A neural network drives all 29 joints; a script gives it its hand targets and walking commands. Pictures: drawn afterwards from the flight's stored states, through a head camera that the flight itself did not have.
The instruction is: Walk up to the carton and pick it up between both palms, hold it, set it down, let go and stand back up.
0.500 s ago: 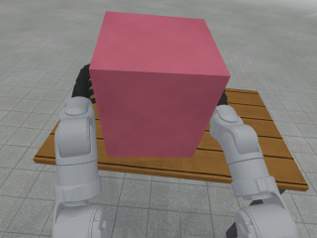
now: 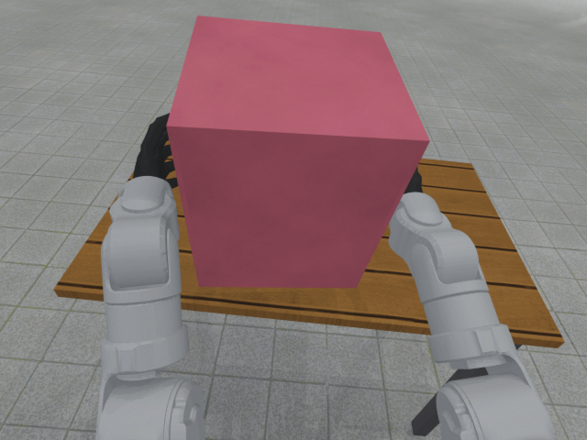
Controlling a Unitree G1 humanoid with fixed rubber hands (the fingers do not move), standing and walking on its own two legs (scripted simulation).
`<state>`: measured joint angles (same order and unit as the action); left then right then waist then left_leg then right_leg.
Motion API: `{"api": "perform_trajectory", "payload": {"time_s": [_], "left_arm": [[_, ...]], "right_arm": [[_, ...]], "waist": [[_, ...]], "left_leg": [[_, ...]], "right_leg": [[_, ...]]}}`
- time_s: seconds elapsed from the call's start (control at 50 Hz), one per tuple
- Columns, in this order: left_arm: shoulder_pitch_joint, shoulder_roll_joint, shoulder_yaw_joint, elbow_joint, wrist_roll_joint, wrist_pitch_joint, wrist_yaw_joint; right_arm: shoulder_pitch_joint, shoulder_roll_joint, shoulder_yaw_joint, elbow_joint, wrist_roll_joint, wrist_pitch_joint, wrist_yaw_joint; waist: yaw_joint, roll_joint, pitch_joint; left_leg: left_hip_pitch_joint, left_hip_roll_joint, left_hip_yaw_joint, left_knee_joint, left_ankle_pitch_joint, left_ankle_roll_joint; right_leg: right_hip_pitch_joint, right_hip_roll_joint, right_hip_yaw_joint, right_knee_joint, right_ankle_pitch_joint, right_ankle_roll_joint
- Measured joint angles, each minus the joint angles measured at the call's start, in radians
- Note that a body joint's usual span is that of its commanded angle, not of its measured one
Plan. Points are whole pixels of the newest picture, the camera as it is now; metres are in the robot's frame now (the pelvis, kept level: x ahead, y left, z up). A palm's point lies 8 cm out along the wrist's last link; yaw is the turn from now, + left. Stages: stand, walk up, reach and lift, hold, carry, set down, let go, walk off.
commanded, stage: hold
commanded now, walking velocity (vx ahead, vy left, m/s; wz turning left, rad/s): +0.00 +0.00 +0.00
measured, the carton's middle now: (285, 166) +0.38 +0.01 +0.22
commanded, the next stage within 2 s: none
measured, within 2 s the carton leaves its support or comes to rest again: neither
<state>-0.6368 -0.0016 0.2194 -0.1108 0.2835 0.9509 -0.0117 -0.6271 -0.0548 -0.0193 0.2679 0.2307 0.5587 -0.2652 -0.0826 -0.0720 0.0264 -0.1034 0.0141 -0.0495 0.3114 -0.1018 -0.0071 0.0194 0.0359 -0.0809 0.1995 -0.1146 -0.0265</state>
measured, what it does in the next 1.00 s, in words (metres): stands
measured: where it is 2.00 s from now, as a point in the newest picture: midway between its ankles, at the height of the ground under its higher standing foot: outside the picture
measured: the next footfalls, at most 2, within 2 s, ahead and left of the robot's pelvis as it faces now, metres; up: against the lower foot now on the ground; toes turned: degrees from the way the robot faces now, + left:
none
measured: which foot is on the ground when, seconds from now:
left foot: down 0.00-1.00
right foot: down 0.00-1.00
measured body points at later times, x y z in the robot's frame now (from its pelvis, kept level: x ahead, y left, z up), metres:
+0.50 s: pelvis +0.00 +0.00 +0.00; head -0.04 +0.03 +0.45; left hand +0.36 +0.16 +0.23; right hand +0.37 -0.14 +0.21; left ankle +0.05 +0.12 -0.75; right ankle +0.01 -0.10 -0.75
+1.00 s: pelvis +0.01 -0.01 +0.00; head -0.02 +0.03 +0.45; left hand +0.37 +0.16 +0.22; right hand +0.37 -0.14 +0.20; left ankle +0.05 +0.12 -0.75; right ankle +0.01 -0.10 -0.75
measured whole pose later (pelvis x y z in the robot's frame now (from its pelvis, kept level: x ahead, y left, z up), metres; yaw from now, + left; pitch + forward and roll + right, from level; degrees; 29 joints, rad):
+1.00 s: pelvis +0.01 -0.01 +0.00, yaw +0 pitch -5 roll -1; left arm -0.59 0.00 0.20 -0.18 0.27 0.95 -0.02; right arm -0.59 -0.05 -0.01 0.19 0.24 0.57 -0.28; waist -0.07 -0.06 0.01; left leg -0.10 0.02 -0.06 0.31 -0.11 -0.02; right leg 0.03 0.04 -0.09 0.19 -0.12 -0.03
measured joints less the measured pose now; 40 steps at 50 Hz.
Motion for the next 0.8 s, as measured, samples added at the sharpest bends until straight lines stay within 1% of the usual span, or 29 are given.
{"api": "perform_trajectory", "payload": {"time_s": [0.22,0.36,0.5,0.64,0.8], "left_arm": [[-0.01,0.006,0.006,0.025,-0.002,-0.007,-0.006],[0.008,-0.007,-0.008,-0.022,-0.005,-0.012,0.002],[-0.011,-0.011,0.006,0.006,0.004,-0.004,-0.001],[0.009,-0.01,-0.003,-0.008,-0.002,-0.008,-0.002],[0.041,-0.012,-0.002,-0.032,-0.005,-0.014,-0.008]], "right_arm": [[-0.01,0.007,-0.008,0.016,-0.004,0.001,-0.004],[0.014,0.0,-0.014,-0.045,0.002,0.008,-0.003],[-0.008,0.005,-0.026,-0.013,-0.003,0.018,0.003],[0.013,0.002,-0.014,-0.037,-0.005,0.018,-0.002],[0.03,-0.002,0.009,-0.053,0.002,0.017,-0.012]], "waist": [[0.0,-0.001,-0.009],[0.008,0.012,-0.021],[0.009,0.023,-0.019],[0.008,0.028,-0.016],[0.008,0.014,-0.012]], "left_leg": [[-0.006,-0.001,-0.006,0.003,0.001,-0.001],[-0.012,0.0,-0.004,0.005,-0.001,-0.002],[0.001,-0.003,-0.005,0.001,-0.002,0.0],[0.002,-0.004,-0.009,-0.001,-0.003,-0.001],[0.011,-0.001,-0.007,-0.009,-0.004,-0.005]], "right_leg": [[-0.005,0.0,-0.006,0.007,-0.003,-0.001],[-0.008,0.001,-0.004,-0.002,0.001,-0.001],[0.002,-0.003,-0.005,0.003,-0.005,0.001],[0.008,-0.003,-0.01,-0.006,-0.004,0.0],[0.013,0.0,-0.007,-0.008,-0.007,-0.003]]}}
